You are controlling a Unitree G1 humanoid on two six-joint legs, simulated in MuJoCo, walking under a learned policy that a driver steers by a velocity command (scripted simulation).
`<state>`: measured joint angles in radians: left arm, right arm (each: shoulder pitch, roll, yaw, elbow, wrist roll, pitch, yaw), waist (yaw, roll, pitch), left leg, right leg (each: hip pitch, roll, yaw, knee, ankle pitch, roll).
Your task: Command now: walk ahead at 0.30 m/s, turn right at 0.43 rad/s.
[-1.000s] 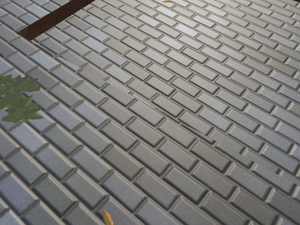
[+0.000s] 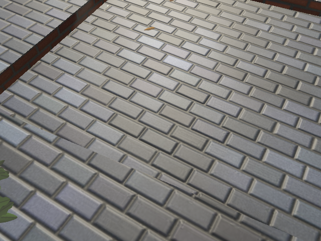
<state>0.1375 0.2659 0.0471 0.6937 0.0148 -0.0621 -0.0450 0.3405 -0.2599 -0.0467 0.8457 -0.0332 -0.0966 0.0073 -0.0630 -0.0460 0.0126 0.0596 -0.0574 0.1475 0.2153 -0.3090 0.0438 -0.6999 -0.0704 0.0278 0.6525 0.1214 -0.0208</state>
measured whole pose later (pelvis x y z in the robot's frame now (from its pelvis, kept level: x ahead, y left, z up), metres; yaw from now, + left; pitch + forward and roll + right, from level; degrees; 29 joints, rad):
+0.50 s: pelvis +0.20 -0.01 +0.00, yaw -17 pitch +4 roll +0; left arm 0.20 0.32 0.07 0.63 0.03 -0.12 -0.05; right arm 0.23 -0.32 0.01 0.74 -0.04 -0.04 -0.02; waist 0.04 0.00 -0.01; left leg -0.42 0.02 -0.05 0.65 -0.31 -0.06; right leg -0.35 0.13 0.18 0.42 -0.12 -0.06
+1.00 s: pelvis +0.34 -0.05 +0.00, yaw -34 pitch +3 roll -1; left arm 0.13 0.22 0.02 0.72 0.05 -0.06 -0.11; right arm 0.50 -0.24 0.01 0.90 -0.08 -0.11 0.01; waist -0.11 0.00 -0.04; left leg 0.13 0.03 0.24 0.12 -0.30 0.00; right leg -0.67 -0.05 -0.01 0.77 -0.03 -0.01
